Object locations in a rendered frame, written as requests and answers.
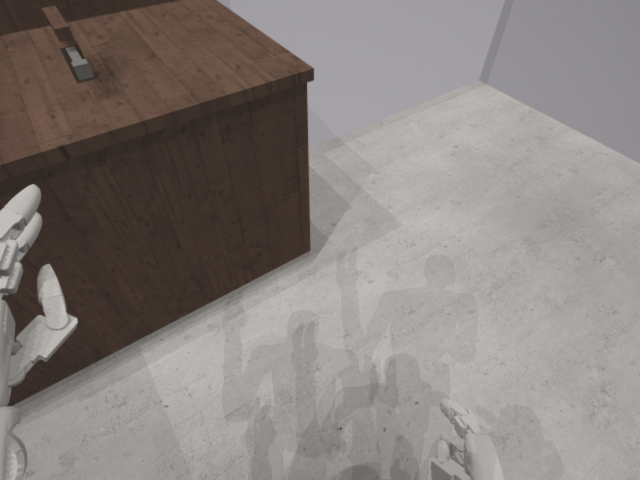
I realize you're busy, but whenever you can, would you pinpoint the left robot forearm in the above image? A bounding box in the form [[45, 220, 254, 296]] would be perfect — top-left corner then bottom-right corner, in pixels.
[[0, 406, 27, 480]]

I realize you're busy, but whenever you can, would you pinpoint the left robot hand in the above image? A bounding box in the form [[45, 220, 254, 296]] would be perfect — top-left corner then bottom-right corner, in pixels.
[[0, 184, 78, 407]]

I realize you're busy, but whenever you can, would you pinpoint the tap lever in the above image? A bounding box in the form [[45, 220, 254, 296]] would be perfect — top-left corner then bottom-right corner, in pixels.
[[65, 46, 94, 80]]

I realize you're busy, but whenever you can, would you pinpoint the right robot hand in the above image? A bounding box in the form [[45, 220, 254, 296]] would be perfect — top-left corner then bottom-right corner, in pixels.
[[431, 398, 506, 480]]

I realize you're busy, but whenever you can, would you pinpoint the counter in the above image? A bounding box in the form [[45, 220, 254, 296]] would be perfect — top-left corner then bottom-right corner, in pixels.
[[0, 0, 314, 406]]

